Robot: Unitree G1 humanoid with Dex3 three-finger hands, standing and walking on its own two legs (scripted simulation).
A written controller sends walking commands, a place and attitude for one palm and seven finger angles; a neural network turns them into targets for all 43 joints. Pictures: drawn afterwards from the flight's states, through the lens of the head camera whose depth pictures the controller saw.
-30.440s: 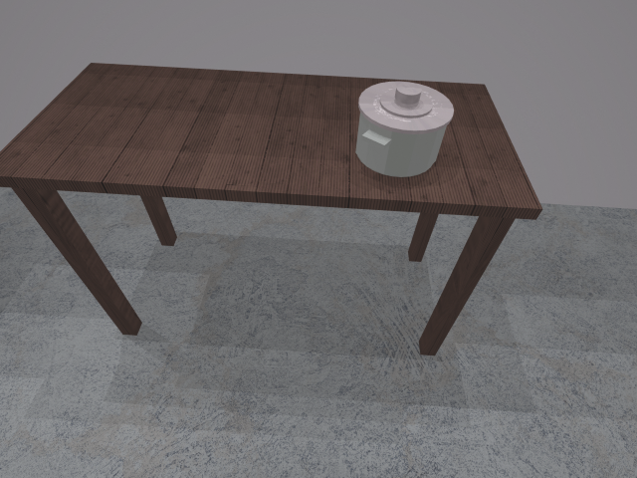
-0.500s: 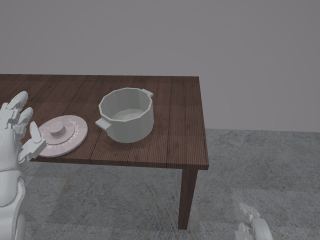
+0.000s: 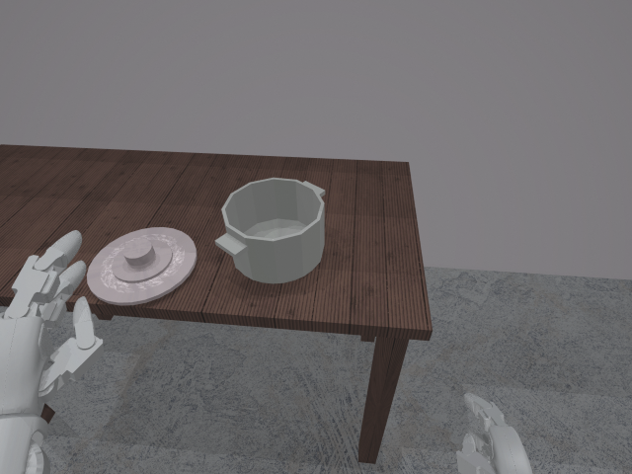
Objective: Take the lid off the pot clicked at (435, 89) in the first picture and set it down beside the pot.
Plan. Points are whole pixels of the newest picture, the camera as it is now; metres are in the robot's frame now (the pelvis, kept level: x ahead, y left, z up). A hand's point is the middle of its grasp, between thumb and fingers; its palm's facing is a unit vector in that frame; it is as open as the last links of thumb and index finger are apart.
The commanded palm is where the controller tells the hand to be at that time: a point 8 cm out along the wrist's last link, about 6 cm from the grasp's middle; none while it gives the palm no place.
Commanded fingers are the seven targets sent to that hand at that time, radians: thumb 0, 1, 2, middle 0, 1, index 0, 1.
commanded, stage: draw the hand back to the body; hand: left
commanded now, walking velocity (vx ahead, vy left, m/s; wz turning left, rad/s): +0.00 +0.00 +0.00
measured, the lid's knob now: (139, 252) +0.46 +0.39 -0.01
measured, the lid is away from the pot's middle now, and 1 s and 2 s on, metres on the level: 0.25 0.25 0.25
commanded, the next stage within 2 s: step back with the hand held close in 0.06 s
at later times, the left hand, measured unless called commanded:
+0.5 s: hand (80, 354) +0.18 +0.27 +0.14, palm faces +0.26 -0.87 -0.43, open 7.4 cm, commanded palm +0.12 +0.31 +0.17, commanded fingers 0.00 0.90 0.90 -0.20 -0.30 -0.20 -0.30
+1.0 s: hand out of the picture +0.12 +0.31 +0.14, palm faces +0.37 -0.86 -0.36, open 7.4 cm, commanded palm +0.06 +0.35 +0.17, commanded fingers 0.00 0.90 0.90 -0.20 -0.30 -0.20 -0.30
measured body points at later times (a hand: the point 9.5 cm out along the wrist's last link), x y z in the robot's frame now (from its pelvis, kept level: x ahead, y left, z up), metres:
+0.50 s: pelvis -0.01 +0.04 -0.01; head +0.00 +0.05 +0.44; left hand +0.16 +0.31 +0.16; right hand +0.16 -0.21 -0.08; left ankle +0.03 +0.10 -0.75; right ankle -0.04 -0.09 -0.74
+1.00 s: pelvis -0.07 +0.07 -0.02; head -0.06 +0.10 +0.43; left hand +0.10 +0.35 +0.16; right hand +0.10 -0.18 -0.08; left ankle +0.00 +0.12 -0.75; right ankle -0.06 -0.08 -0.74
